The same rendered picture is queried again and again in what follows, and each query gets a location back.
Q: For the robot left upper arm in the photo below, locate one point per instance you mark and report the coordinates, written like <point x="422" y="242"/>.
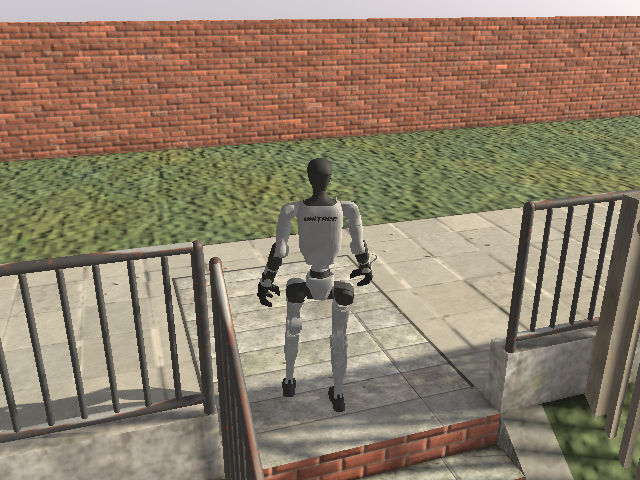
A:
<point x="287" y="212"/>

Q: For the right robot thigh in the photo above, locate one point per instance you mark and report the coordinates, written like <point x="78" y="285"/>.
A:
<point x="341" y="306"/>

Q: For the left robot thigh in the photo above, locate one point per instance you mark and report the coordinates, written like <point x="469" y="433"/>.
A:
<point x="296" y="291"/>

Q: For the robot right forearm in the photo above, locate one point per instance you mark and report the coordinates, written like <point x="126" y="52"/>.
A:
<point x="364" y="260"/>

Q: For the robot right upper arm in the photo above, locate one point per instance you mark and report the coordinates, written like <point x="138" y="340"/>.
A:
<point x="351" y="212"/>

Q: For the robot left hand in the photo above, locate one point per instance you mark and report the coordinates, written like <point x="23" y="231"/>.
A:
<point x="263" y="292"/>

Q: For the robot thigh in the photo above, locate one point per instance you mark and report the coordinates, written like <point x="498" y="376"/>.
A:
<point x="341" y="306"/>
<point x="296" y="291"/>

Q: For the robot left forearm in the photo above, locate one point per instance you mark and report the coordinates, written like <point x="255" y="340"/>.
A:
<point x="271" y="268"/>

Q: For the robot right hand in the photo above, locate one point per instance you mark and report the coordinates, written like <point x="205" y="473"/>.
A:
<point x="366" y="280"/>

